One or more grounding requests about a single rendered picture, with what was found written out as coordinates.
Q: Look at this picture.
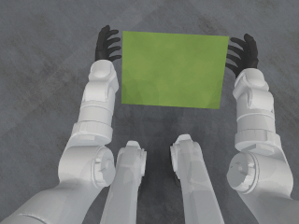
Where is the robot right forearm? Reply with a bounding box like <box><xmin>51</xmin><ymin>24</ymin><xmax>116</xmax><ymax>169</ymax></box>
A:
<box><xmin>233</xmin><ymin>68</ymin><xmax>293</xmax><ymax>184</ymax></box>

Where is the robot left forearm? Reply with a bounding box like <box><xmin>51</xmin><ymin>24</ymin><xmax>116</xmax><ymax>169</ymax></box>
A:
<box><xmin>58</xmin><ymin>60</ymin><xmax>119</xmax><ymax>178</ymax></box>

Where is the right robot upper arm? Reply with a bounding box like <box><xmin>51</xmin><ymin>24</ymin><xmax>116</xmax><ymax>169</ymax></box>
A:
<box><xmin>226</xmin><ymin>151</ymin><xmax>299</xmax><ymax>224</ymax></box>

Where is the left robot upper arm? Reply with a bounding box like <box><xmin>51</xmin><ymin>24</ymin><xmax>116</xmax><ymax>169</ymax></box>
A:
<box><xmin>0</xmin><ymin>145</ymin><xmax>116</xmax><ymax>224</ymax></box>

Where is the robot left hand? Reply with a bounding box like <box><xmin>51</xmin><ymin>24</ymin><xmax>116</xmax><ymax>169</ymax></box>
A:
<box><xmin>94</xmin><ymin>25</ymin><xmax>122</xmax><ymax>62</ymax></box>

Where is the left robot foot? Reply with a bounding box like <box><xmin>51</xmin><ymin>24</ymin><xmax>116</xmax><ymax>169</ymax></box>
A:
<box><xmin>137</xmin><ymin>176</ymin><xmax>144</xmax><ymax>199</ymax></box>

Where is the robot right hand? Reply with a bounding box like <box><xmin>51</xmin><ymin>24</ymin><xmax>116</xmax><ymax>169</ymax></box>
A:
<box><xmin>225</xmin><ymin>34</ymin><xmax>259</xmax><ymax>79</ymax></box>

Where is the carton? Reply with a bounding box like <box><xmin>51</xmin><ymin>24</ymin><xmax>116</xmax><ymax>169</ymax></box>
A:
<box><xmin>121</xmin><ymin>31</ymin><xmax>229</xmax><ymax>109</ymax></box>

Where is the robot right thigh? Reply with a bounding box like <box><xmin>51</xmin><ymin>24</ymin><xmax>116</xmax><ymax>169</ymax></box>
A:
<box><xmin>170</xmin><ymin>139</ymin><xmax>225</xmax><ymax>224</ymax></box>

